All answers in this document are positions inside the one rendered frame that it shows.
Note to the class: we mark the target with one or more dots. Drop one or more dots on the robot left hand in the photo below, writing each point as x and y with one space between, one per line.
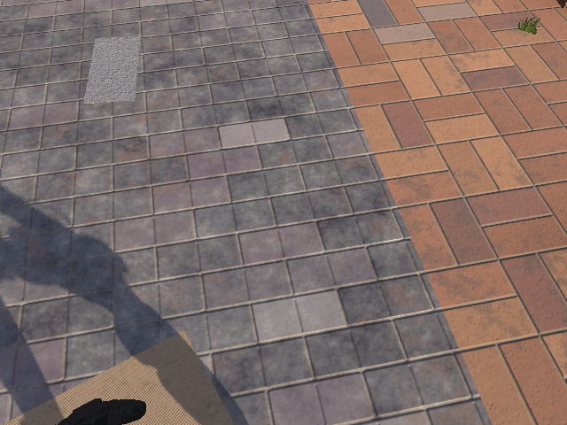
113 412

